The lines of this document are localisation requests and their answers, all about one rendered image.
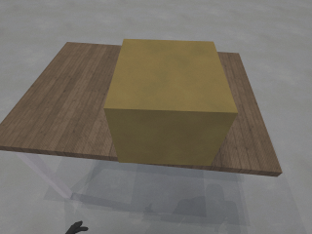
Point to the carton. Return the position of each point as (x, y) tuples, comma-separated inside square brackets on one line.
[(168, 103)]

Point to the table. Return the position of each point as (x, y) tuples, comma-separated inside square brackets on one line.
[(62, 114)]

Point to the robot left hand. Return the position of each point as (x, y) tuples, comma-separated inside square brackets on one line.
[(76, 227)]

